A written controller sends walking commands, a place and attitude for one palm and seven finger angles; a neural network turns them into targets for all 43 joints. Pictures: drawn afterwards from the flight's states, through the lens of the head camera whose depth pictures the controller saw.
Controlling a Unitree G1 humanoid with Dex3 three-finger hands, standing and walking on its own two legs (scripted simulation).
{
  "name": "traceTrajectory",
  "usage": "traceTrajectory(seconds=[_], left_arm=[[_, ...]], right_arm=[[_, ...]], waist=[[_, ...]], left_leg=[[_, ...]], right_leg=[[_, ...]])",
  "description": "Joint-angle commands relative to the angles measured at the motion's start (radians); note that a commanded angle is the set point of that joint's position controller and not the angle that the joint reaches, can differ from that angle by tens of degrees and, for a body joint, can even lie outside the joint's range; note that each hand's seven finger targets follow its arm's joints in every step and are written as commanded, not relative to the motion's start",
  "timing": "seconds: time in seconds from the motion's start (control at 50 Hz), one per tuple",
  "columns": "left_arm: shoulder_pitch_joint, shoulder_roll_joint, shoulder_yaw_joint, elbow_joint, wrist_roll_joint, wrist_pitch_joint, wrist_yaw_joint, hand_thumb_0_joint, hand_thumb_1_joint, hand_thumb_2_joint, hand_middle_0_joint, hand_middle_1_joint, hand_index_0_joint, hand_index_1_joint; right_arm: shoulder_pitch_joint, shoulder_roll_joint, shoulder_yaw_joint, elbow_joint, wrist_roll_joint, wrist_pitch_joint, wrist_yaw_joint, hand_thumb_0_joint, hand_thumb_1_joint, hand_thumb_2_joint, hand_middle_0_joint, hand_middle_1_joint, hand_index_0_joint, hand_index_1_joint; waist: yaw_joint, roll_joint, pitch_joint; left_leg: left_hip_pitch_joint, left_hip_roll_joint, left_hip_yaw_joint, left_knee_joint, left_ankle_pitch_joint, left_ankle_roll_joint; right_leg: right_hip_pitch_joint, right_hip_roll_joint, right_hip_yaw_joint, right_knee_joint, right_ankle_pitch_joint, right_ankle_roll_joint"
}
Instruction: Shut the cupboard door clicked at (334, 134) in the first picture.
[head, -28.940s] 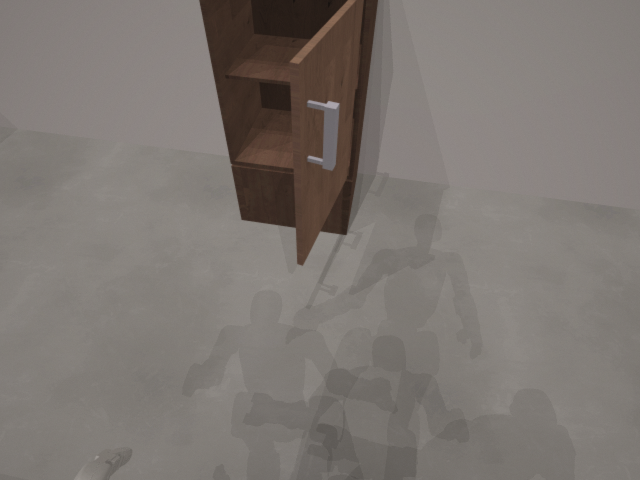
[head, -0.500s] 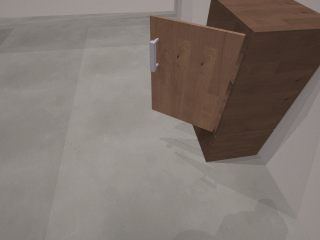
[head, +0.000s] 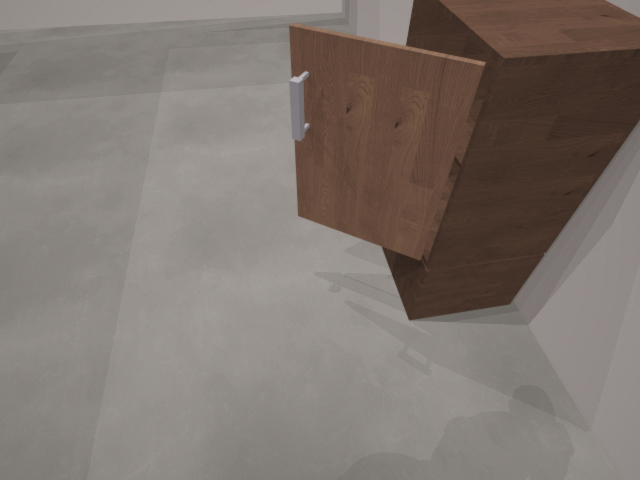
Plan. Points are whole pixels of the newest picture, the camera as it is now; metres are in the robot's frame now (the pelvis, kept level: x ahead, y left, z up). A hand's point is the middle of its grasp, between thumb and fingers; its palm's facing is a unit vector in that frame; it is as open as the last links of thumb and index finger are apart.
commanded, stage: look to check the result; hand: left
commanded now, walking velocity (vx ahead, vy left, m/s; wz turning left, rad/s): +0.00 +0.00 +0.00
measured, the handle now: (301, 106) +0.92 +0.09 -0.02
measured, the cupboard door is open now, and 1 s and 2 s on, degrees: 53 53 53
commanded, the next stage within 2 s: walk to a spot facing it in 0.28 s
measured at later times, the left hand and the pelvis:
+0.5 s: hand out of the picture +0.00 +0.16 -0.18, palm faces +0.05 -0.98 -0.18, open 7.4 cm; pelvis +0.01 -0.01 +0.00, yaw +1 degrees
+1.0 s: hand out of the picture +0.04 +0.25 -0.17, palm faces +0.30 -0.92 -0.25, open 7.4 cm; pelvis +0.00 +0.02 +0.00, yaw +17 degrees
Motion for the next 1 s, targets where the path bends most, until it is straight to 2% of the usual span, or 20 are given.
traceTrajectory(seconds=[0.0, 0.3, 0.38, 0.44, 0.5, 0.54, 0.58, 0.62, 0.64, 0.66, 0.68, 0.7, 0.72, 0.74, 0.76, 0.78, 0.84, 0.88, 0.9, 0.98], left_arm=[[0.075, 0.093, 0.015, -0.012, -0.004, -0.012, 0.003, 0.0, 0.9, 0.9, -0.2, -0.3, -0.2, -0.3], [0.06, 0.109, 0.017, -0.012, -0.004, -0.018, 0.003, 0.0, 0.9, 0.9, -0.2, -0.3, -0.2, -0.3], [0.054, 0.11, 0.017, -0.011, -0.004, -0.017, 0.003, 0.0, 0.9, 0.9, -0.2, -0.3, -0.2, -0.3], [0.063, 0.124, 0.031, -0.025, -0.003, -0.011, 0.007, 0.0, 0.9, 0.9, -0.2, -0.3, -0.2, -0.3], [0.048, 0.156, 0.054, -0.055, -0.002, 0.001, 0.009, 0.0, 0.9, 0.9, -0.2, -0.3, -0.2, -0.3], [0.036, 0.184, 0.07, -0.081, 0.003, 0.007, 0.011, 0.0, 0.9, 0.9, -0.2, -0.3, -0.2, -0.3], [0.009, 0.194, 0.079, -0.114, 0.008, 0.011, 0.01, 0.0, 0.9, 0.9, -0.2, -0.3, -0.2, -0.3], [-0.024, 0.202, 0.089, -0.145, 0.017, 0.01, 0.013, 0.0, 0.9, 0.9, -0.2, -0.3, -0.2, -0.3], [-0.049, 0.205, 0.093, -0.158, 0.021, 0.012, 0.015, 0.0, 0.9, 0.9, -0.2, -0.3, -0.2, -0.3], [-0.068, 0.219, 0.098, -0.17, 0.019, 0.012, 0.012, 0.0, 0.9, 0.9, -0.2, -0.3, -0.2, -0.3], [-0.073, 0.22, 0.099, -0.182, 0.013, 0.013, 0.008, 0.0, 0.9, 0.9, -0.2, -0.3, -0.2, -0.3], [-0.05, 0.189, 0.099, -0.199, 0.003, 0.02, 0.004, 0.0, 0.9, 0.9, -0.2, -0.3, -0.2, -0.3], [-0.05, 0.141, 0.086, -0.229, -0.006, 0.027, 0.002, 0.0, 0.9, 0.9, -0.2, -0.3, -0.2, -0.3], [-0.118, 0.168, 0.078, -0.252, 0.005, 0.033, 0.006, 0.0, 0.9, 0.9, -0.2, -0.3, -0.2, -0.3], [-0.13, 0.161, 0.085, -0.256, 0.009, 0.039, 0.005, 0.0, 0.9, 0.9, -0.2, -0.3, -0.2, -0.3], [-0.148, 0.171, 0.092, -0.256, 0.013, 0.039, -0.001, 0.0, 0.9, 0.9, -0.2, -0.3, -0.2, -0.3], [-0.145, 0.174, 0.092, -0.259, 0.012, 0.025, -0.015, 0.0, 0.9, 0.9, -0.2, -0.3, -0.2, -0.3], [-0.136, 0.171, 0.091, -0.265, 0.01, 0.023, -0.017, 0.0, 0.9, 0.9, -0.2, -0.3, -0.2, -0.3], [-0.136, 0.172, 0.091, -0.271, 0.01, 0.025, -0.017, 0.0, 0.9, 0.9, -0.2, -0.3, -0.2, -0.3], [-0.174, 0.183, 0.09, -0.3, 0.011, 0.032, -0.017, 0.0, 0.9, 0.9, -0.2, -0.3, -0.2, -0.3]], right_arm=[[0.071, -0.095, -0.019, -0.019, -0.002, -0.006, -0.01, 0.0, -0.9, -0.9, 0.2, 0.3, 0.2, 0.3], [0.049, -0.108, -0.018, -0.015, -0.002, -0.011, -0.012, 0.0, -0.9, -0.9, 0.2, 0.3, 0.2, 0.3], [0.038, -0.11, -0.019, -0.013, -0.001, -0.01, -0.012, 0.0, -0.9, -0.9, 0.2, 0.3, 0.2, 0.3], [0.039, -0.107, -0.022, -0.029, 0.0, 0.0, -0.008, 0.0, -0.9, -0.9, 0.2, 0.3, 0.2, 0.3], [0.021, -0.113, -0.033, -0.054, -0.003, 0.012, -0.004, 0.0, -0.9, -0.9, 0.2, 0.3, 0.2, 0.3], [0.005, -0.114, -0.041, -0.079, -0.003, 0.022, 0.0, 0.0, -0.9, -0.9, 0.2, 0.3, 0.2, 0.3], [-0.028, -0.108, -0.055, -0.112, -0.008, 0.033, 0.006, 0.0, -0.9, -0.9, 0.2, 0.3, 0.2, 0.3], [-0.045, -0.118, -0.064, -0.139, -0.006, 0.037, 0.011, 0.0, -0.9, -0.9, 0.2, 0.3, 0.2, 0.3], [-0.036, -0.119, -0.067, -0.152, -0.004, 0.035, 0.016, 0.0, -0.9, -0.9, 0.2, 0.3, 0.2, 0.3], [-0.026, -0.119, -0.067, -0.155, -0.002, 0.032, 0.021, 0.0, -0.9, -0.9, 0.2, 0.3, 0.2, 0.3], [0.015, -0.132, -0.067, -0.15, -0.003, 0.026, 0.024, 0.0, -0.9, -0.9, 0.2, 0.3, 0.2, 0.3], [0.074, -0.186, -0.072, -0.146, -0.011, 0.014, 0.023, 0.0, -0.9, -0.9, 0.2, 0.3, 0.2, 0.3], [0.108, -0.265, -0.089, -0.144, -0.02, 0.012, 0.011, 0.0, -0.9, -0.9, 0.2, 0.3, 0.2, 0.3], [0.141, -0.283, -0.093, -0.126, -0.021, 0.018, 0.004, 0.0, -0.9, -0.9, 0.2, 0.3, 0.2, 0.3], [0.106, -0.274, -0.093, -0.14, -0.023, 0.017, 0.001, 0.0, -0.9, -0.9, 0.2, 0.3, 0.2, 0.3], [0.06, -0.265, -0.093, -0.165, -0.023, 0.016, -0.003, 0.0, -0.9, -0.9, 0.2, 0.3, 0.2, 0.3], [0.003, -0.256, -0.085, -0.197, -0.02, 0.0, -0.01, 0.0, -0.9, -0.9, 0.2, 0.3, 0.2, 0.3], [-0.005, -0.266, -0.09, -0.204, -0.017, -0.002, -0.01, 0.0, -0.9, -0.9, 0.2, 0.3, 0.2, 0.3], [-0.009, -0.27, -0.092, -0.208, -0.016, -0.001, -0.008, 0.0, -0.9, -0.9, 0.2, 0.3, 0.2, 0.3], [-0.015, -0.281, -0.101, -0.22, -0.018, 0.01, -0.001, 0.0, -0.9, -0.9, 0.2, 0.3, 0.2, 0.3]], waist=[[-0.002, -0.011, 0.048], [-0.001, -0.002, 0.027], [0.0, 0.007, 0.048], [0.004, -0.022, 0.051], [0.01, -0.047, 0.042], [0.011, -0.117, 0.038], [0.016, -0.16, 0.05], [0.009, -0.165, 0.053], [-0.004, -0.158, 0.05], [-0.013, -0.139, 0.049], [-0.028, -0.067, 0.012], [-0.043, 0.147, -0.024], [-0.049, 0.379, -0.036], [-0.075, 0.259, -0.045], [-0.056, 0.251, -0.052], [-0.046, 0.205, -0.029], [-0.018, 0.063, -0.062], [-0.013, 0.049, -0.1], [-0.015, 0.074, -0.108], [-0.024, 0.12, -0.085]], left_leg=[[0.016, 0.074, -0.095, -0.073, 0.019, 0.021], [0.045, 0.079, -0.091, -0.066, 0.093, 0.018], [0.044, 0.079, -0.089, -0.071, 0.08, 0.015], [-0.005, 0.068, -0.09, -0.021, 0.118, 0.012], [-0.078, 0.035, -0.072, 0.068, 0.084, 0.005], [-0.118, 0.014, -0.04, 0.188, 0.024, -0.004], [-0.18, 0.006, -0.03, 0.36, -0.195, -0.014], [-0.22, 0.032, -0.034, 0.457, -0.299, -0.016], [-0.208, 0.045, -0.039, 0.414, -0.299, -0.016], [-0.178, 0.052, -0.036, 0.308, -0.246, -0.016], [-0.091, 0.055, -0.049, 0.181, -0.053, -0.007], [-0.009, 0.152, -0.251, 0.025, 0.275, 0.051], [0.097, 0.329, -0.525, -0.062, 0.587, 0.168], [0.067, 0.349, -0.523, -0.085, 0.419, 0.209], [0.023, 0.31, -0.507, -0.119, 0.216, 0.182], [-0.014, 0.283, -0.501, -0.129, 0.102, 0.156], [0.042, 0.215, -0.43, -0.108, 0.182, 0.138], [0.089, 0.194, -0.394, -0.092, 0.234, 0.141], [0.098, 0.187, -0.39, -0.091, 0.232, 0.143], [0.068, 0.166, -0.438, -0.112, 0.136, 0.145]], right_leg=[[-0.076, -0.077, 0.09, -0.104, 0.026, -0.029], [-0.039, -0.084, 0.087, -0.109, 0.104, -0.031], [-0.045, -0.085, 0.087, -0.119, 0.094, -0.031], [-0.025, -0.103, 0.057, -0.071, 0.129, -0.029], [-0.012, -0.158, 0.059, -0.049, 0.115, -0.053], [-0.027, -0.226, 0.083, -0.073, 0.106, -0.097], [-0.044, -0.301, 0.101, -0.092, 0.16, -0.151], [-0.047, -0.358, 0.08, -0.065, 0.253, -0.184], [-0.047, -0.361, 0.05, -0.023, 0.297, -0.174], [-0.041, -0.348, 0.005, 0.042, 0.335, -0.148], [-0.065, -0.305, -0.05, 0.145, 0.315, -0.095], [-0.165, -0.191, -0.12, 0.337, 0.107, -0.009], [-0.353, -0.048, -0.104, 0.551, -0.396, 0.059], [-0.347, -0.046, 0.017, 0.679, -0.409, 0.034], [-0.376, -0.062, 0.059, 0.723, -0.344, 0.027], [-0.404, -0.066, 0.075, 0.754, -0.272, 0.033], [-0.436, -0.058, 0.092, 0.756, -0.122, 0.06], [-0.429, -0.052, 0.092, 0.72, -0.107, 0.072], [-0.425, -0.05, 0.09, 0.698, -0.106, 0.076], [-0.406, -0.032, 0.089, 0.616, -0.117, 0.086]])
